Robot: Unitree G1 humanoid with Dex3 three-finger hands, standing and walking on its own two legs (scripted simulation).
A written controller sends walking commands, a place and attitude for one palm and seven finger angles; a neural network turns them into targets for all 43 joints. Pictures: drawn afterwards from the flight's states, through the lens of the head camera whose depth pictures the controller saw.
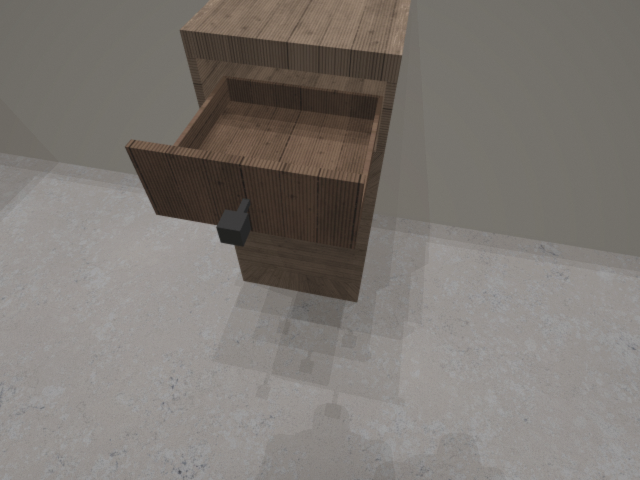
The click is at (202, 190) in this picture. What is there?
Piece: drawer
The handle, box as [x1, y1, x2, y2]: [216, 198, 250, 246]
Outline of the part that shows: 249,199 243,198 236,211 225,209 216,227 221,242 243,246 250,229 248,216 246,212 249,205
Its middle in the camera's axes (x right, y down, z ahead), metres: -0.14 -0.03 +0.64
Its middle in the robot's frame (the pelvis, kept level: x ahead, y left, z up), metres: +0.50 +0.16 +0.00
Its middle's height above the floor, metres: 0.77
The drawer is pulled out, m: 0.30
